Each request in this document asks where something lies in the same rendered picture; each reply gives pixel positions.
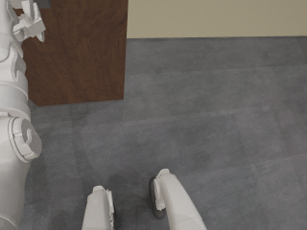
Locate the robot left forearm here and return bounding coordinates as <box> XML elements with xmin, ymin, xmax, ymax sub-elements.
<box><xmin>0</xmin><ymin>34</ymin><xmax>31</xmax><ymax>121</ymax></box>

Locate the robot left thigh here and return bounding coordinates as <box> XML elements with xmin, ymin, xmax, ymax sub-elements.
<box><xmin>82</xmin><ymin>189</ymin><xmax>114</xmax><ymax>230</ymax></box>

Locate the robot right foot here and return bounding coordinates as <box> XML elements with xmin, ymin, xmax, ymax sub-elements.
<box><xmin>149</xmin><ymin>177</ymin><xmax>166</xmax><ymax>219</ymax></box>

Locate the left robot upper arm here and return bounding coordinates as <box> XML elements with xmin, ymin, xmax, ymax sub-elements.
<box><xmin>0</xmin><ymin>116</ymin><xmax>42</xmax><ymax>230</ymax></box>

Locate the left robot hand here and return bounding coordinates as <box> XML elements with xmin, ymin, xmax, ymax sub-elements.
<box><xmin>0</xmin><ymin>0</ymin><xmax>46</xmax><ymax>47</ymax></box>

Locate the cabinet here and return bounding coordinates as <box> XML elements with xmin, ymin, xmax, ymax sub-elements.
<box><xmin>13</xmin><ymin>0</ymin><xmax>129</xmax><ymax>106</ymax></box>

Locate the drawer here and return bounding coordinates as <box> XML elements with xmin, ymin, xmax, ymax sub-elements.
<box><xmin>51</xmin><ymin>0</ymin><xmax>119</xmax><ymax>10</ymax></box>

